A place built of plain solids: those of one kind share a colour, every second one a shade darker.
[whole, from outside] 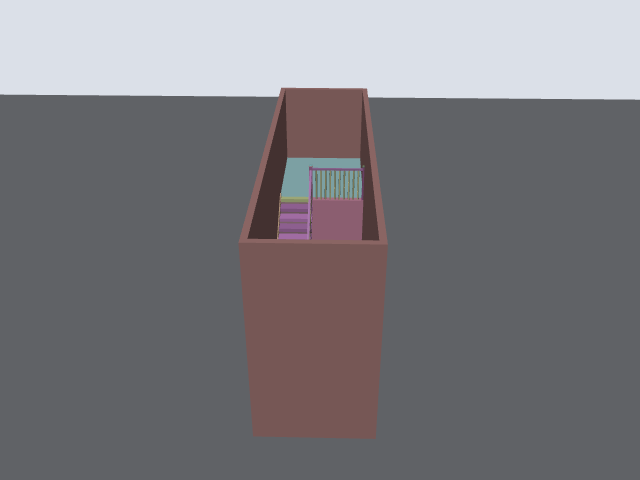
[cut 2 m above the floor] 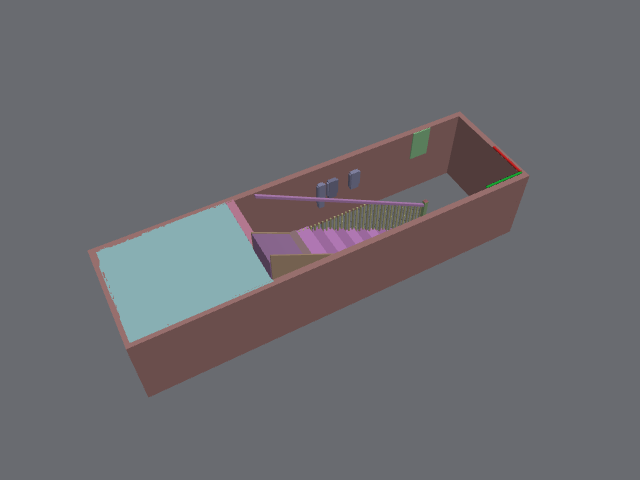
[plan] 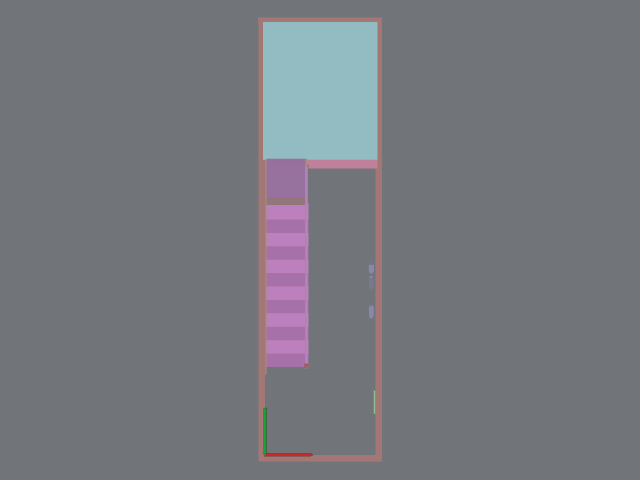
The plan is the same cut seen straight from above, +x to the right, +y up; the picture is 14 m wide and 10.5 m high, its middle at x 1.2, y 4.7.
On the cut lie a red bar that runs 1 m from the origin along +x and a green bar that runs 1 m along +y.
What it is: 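A row house's entrance hall, a dwelling of no particular year; the hall below, the landing 2.65 m above it, and between them a joiner's timber flight of 16 risers of about 0.166 m on goings of about 0.293 m, 0.85 m clear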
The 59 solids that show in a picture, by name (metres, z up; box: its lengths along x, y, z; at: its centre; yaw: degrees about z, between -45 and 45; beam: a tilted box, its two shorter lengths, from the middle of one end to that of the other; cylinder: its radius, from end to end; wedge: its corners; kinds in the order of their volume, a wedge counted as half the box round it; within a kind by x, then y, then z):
{
 "upper_1": {"box": [2.51, 3.01, 2.7], "at": [1.21, 7.96, 1.3]},
 "wall_1": {"box": [0.15, 9.72, 5.01], "at": [-0.07, 4.71, 2.46]},
 "wall_2": {"box": [2.71, 0.15, 5.01], "at": [1.21, -0.07, 2.46]},
 "wall_3": {"box": [2.71, 0.15, 5.01], "at": [1.21, 9.49, 2.46]},
 "wall_4": {"box": [0.15, 9.72, 5.01], "at": [2.48, 4.71, 2.46]},
 "carriage_1": {"wedge": [[0.03, 1.98, -0.05], [0.03, 1.98, 0.0], [0.03, 6.48, -0.05], [0.03, 6.48, 2.54], [0.89, 1.98, -0.05], [0.89, 1.98, 0.0], [0.89, 6.48, -0.05], [0.89, 6.48, 2.54]]},
 "upper_edge_1": {"box": [1.51, 0.19, 2.7], "at": [1.7, 6.36, 1.3]},
 "string_1": {"wedge": [[0.0, 1.76, -0.05], [0.0, 1.76, 0.12], [0.0, 6.46, -0.05], [0.0, 6.46, 2.78], [0.03, 1.76, -0.05], [0.03, 1.76, 0.12], [0.03, 6.46, -0.05], [0.03, 6.46, 2.78]]},
 "string_2": {"wedge": [[0.88, 1.95, -0.05], [0.88, 1.95, 0.0], [0.88, 6.48, -0.05], [0.88, 6.48, 2.56], [0.92, 1.95, -0.05], [0.92, 1.95, 0.0], [0.92, 6.48, -0.05], [0.92, 6.48, 2.56]]},
 "rail_1": {"wedge": [[0.87, 1.99, 1.07], [0.87, 1.99, 1.13], [0.87, 6.31, 3.51], [0.87, 6.31, 3.58], [0.93, 1.99, 1.07], [0.93, 1.99, 1.13], [0.93, 6.31, 3.51], [0.93, 6.31, 3.58]]},
 "rail_2": {"box": [1.43, 0.06, 0.06], "at": [1.66, 6.34, 3.59]},
 "tread_1": {"wedge": [[0.02, 1.92, 0.07], [0.02, 1.92, 0.17], [0.02, 2.27, 0.07], [0.02, 2.27, 0.17], [0.95, 1.92, 0.07], [0.95, 1.92, 0.17], [0.95, 2.27, 0.07], [0.95, 2.27, 0.17]]},
 "tread_2": {"wedge": [[0.02, 2.22, 0.23], [0.02, 2.22, 0.33], [0.02, 2.56, 0.23], [0.02, 2.56, 0.33], [0.95, 2.22, 0.23], [0.95, 2.22, 0.33], [0.95, 2.56, 0.23], [0.95, 2.56, 0.33]]},
 "tread_3": {"wedge": [[0.02, 2.51, 0.4], [0.02, 2.51, 0.5], [0.02, 2.86, 0.4], [0.02, 2.86, 0.5], [0.95, 2.51, 0.4], [0.95, 2.51, 0.5], [0.95, 2.86, 0.4], [0.95, 2.86, 0.5]]},
 "tread_4": {"wedge": [[0.02, 2.8, 0.56], [0.02, 2.8, 0.66], [0.02, 3.15, 0.56], [0.02, 3.15, 0.66], [0.95, 2.8, 0.56], [0.95, 2.8, 0.66], [0.95, 3.15, 0.56], [0.95, 3.15, 0.66]]},
 "tread_5": {"wedge": [[0.02, 3.1, 0.73], [0.02, 3.1, 0.83], [0.02, 3.45, 0.73], [0.02, 3.45, 0.83], [0.95, 3.1, 0.73], [0.95, 3.1, 0.83], [0.95, 3.45, 0.73], [0.95, 3.45, 0.83]]},
 "tread_6": {"wedge": [[0.02, 3.39, 0.9], [0.02, 3.39, 1.0], [0.02, 3.74, 0.9], [0.02, 3.74, 1.0], [0.95, 3.39, 0.9], [0.95, 3.39, 1.0], [0.95, 3.74, 0.9], [0.95, 3.74, 1.0]]},
 "tread_7": {"wedge": [[0.02, 3.68, 1.06], [0.02, 3.68, 1.16], [0.02, 4.03, 1.06], [0.02, 4.03, 1.16], [0.95, 3.68, 1.06], [0.95, 3.68, 1.16], [0.95, 4.03, 1.06], [0.95, 4.03, 1.16]]},
 "tread_8": {"wedge": [[0.02, 3.98, 1.23], [0.02, 3.98, 1.33], [0.02, 4.32, 1.23], [0.02, 4.32, 1.33], [0.95, 3.98, 1.23], [0.95, 3.98, 1.33], [0.95, 4.32, 1.23], [0.95, 4.32, 1.33]]},
 "tread_9": {"wedge": [[0.02, 4.27, 1.39], [0.02, 4.27, 1.49], [0.02, 4.62, 1.4], [0.02, 4.62, 1.5], [0.95, 4.27, 1.39], [0.95, 4.27, 1.49], [0.95, 4.62, 1.39], [0.95, 4.62, 1.49]]},
 "tread_10": {"wedge": [[0.02, 4.56, 1.56], [0.02, 4.56, 1.66], [0.02, 4.91, 1.56], [0.02, 4.91, 1.66], [0.95, 4.56, 1.56], [0.95, 4.56, 1.66], [0.95, 4.91, 1.56], [0.95, 4.91, 1.66]]},
 "tread_11": {"wedge": [[0.02, 4.85, 1.73], [0.02, 4.85, 1.83], [0.02, 5.2, 1.73], [0.02, 5.2, 1.83], [0.95, 4.85, 1.73], [0.95, 4.85, 1.83], [0.95, 5.2, 1.73], [0.95, 5.2, 1.83]]},
 "tread_12": {"wedge": [[0.02, 5.15, 1.89], [0.02, 5.15, 1.99], [0.02, 5.5, 1.89], [0.02, 5.5, 1.99], [0.95, 5.15, 1.89], [0.95, 5.15, 1.99], [0.95, 5.5, 1.89], [0.95, 5.5, 1.99]]},
 "tread_13": {"wedge": [[0.02, 5.44, 2.06], [0.02, 5.44, 2.16], [0.02, 5.79, 2.06], [0.02, 5.79, 2.16], [0.95, 5.44, 2.06], [0.95, 5.44, 2.16], [0.95, 5.79, 2.06], [0.95, 5.79, 2.16]]},
 "tread_14": {"wedge": [[0.02, 5.73, 2.22], [0.02, 5.73, 2.32], [0.02, 6.08, 2.22], [0.02, 6.08, 2.32], [0.95, 5.73, 2.22], [0.95, 5.73, 2.32], [0.95, 6.08, 2.22], [0.95, 6.08, 2.32]]},
 "tread_15": {"wedge": [[0.02, 6.03, 2.39], [0.02, 6.03, 2.49], [0.02, 6.37, 2.39], [0.02, 6.37, 2.49], [0.95, 6.03, 2.39], [0.95, 6.03, 2.49], [0.95, 6.37, 2.39], [0.95, 6.37, 2.49]]},
 "riser_1": {"wedge": [[0.02, 5.47, 1.96], [0.02, 5.47, 2.07], [0.02, 5.79, 2.04], [0.02, 5.79, 2.07], [0.92, 5.47, 1.96], [0.92, 5.47, 2.07], [0.92, 5.79, 2.04], [0.92, 5.79, 2.07]]},
 "riser_2": {"wedge": [[0.02, 5.76, 2.13], [0.02, 5.76, 2.23], [0.02, 6.08, 2.21], [0.02, 6.08, 2.23], [0.92, 5.76, 2.13], [0.92, 5.76, 2.23], [0.92, 6.08, 2.21], [0.92, 6.08, 2.23]]},
 "riser_3": {"wedge": [[0.02, 6.05, 2.29], [0.02, 6.05, 2.4], [0.02, 6.37, 2.37], [0.02, 6.37, 2.4], [0.92, 6.05, 2.29], [0.92, 6.05, 2.4], [0.92, 6.37, 2.37], [0.92, 6.37, 2.4]]},
 "riser_4": {"wedge": [[0.02, 6.34, 2.46], [0.02, 6.34, 2.56], [0.02, 6.48, 2.46], [0.02, 6.48, 2.56], [0.92, 6.34, 2.46], [0.92, 6.34, 2.56], [0.92, 6.48, 2.46], [0.92, 6.48, 2.56]]},
 "coat_pegs_1": {"box": [0.11, 0.23, 0.54], "at": [2.32, 3.14, 1.29]},
 "coat_pegs_2": {"box": [0.11, 0.23, 0.57], "at": [2.32, 3.77, 1.28]},
 "coat_pegs_3": {"box": [0.07, 0.07, 0.44], "at": [2.32, 3.89, 1.31]},
 "coat_pegs_4": {"box": [0.11, 0.15, 0.77], "at": [2.32, 4.08, 1.17]},
 "coat_pegs_5": {"box": [0.07, 0.07, 0.57], "at": [2.32, 4.16, 1.24]},
 "bal_1": {"cylinder": 0.022, "from": [0.9, 2.85, 0.65], "to": [0.9, 2.85, 1.57]},
 "bal_2": {"cylinder": 0.022, "from": [0.9, 2.95, 0.65], "to": [0.9, 2.95, 1.62]},
 "bal_3": {"cylinder": 0.022, "from": [0.9, 3.04, 0.65], "to": [0.9, 3.04, 1.68]},
 "bal_4": {"cylinder": 0.022, "from": [0.9, 3.14, 0.82], "to": [0.9, 3.14, 1.73]},
 "bal_5": {"cylinder": 0.022, "from": [0.9, 3.24, 0.82], "to": [0.9, 3.24, 1.79]},
 "bal_6": {"cylinder": 0.022, "from": [0.9, 3.34, 0.82], "to": [0.9, 3.34, 1.85]},
 "bal_7": {"cylinder": 0.022, "from": [0.9, 3.44, 0.99], "to": [0.9, 3.44, 1.9]},
 "bal_8": {"cylinder": 0.022, "from": [0.9, 3.53, 0.99], "to": [0.9, 3.53, 1.96]},
 "bal_9": {"cylinder": 0.022, "from": [0.9, 3.63, 0.99], "to": [0.9, 3.63, 2.01]},
 "bal_10": {"cylinder": 0.022, "from": [0.9, 3.73, 1.15], "to": [0.9, 3.73, 2.07]},
 "bal_11": {"cylinder": 0.022, "from": [0.9, 3.83, 1.15], "to": [0.9, 3.83, 2.12]},
 "bal_12": {"cylinder": 0.022, "from": [0.9, 3.92, 1.15], "to": [0.9, 3.92, 2.18]},
 "bal_13": {"cylinder": 0.022, "from": [0.9, 4.12, 1.32], "to": [0.9, 4.12, 2.29]},
 "bal_14": {"cylinder": 0.022, "from": [1.19, 6.34, 2.64], "to": [1.19, 6.34, 3.56]},
 "bal_15": {"cylinder": 0.022, "from": [1.59, 6.34, 2.64], "to": [1.59, 6.34, 3.56]},
 "bal_16": {"cylinder": 0.022, "from": [1.85, 6.34, 2.64], "to": [1.85, 6.34, 3.56]},
 "bal_17": {"cylinder": 0.022, "from": [1.98, 6.34, 2.64], "to": [1.98, 6.34, 3.56]},
 "bal_18": {"cylinder": 0.022, "from": [2.12, 6.34, 2.64], "to": [2.12, 6.34, 3.56]},
 "bal_19": {"cylinder": 0.022, "from": [2.25, 6.34, 2.64], "to": [2.25, 6.34, 3.56]},
 "wall_mirror_1": {"box": [0.034, 0.51, 0.88], "at": [2.39, 1.16, 1.6]},
 "newel_head_1": {"box": [0.1, 0.1, 1.4], "at": [0.9, 6.34, 2.97]},
 "newel_foot_1": {"box": [0.1, 0.1, 1.24], "at": [0.9, 1.95, 0.57]},
 "landing_nose_1": {"wedge": [[0.02, 6.32, 2.55], [0.02, 6.32, 2.65], [0.02, 6.48, 2.55], [0.02, 6.48, 2.65], [0.95, 6.32, 2.55], [0.95, 6.32, 2.65], [0.95, 6.48, 2.55], [0.95, 6.48, 2.65]]},
 "newel_1": {"box": [0.049, 0.1, 1.07], "at": [2.39, 6.34, 3.14]}
}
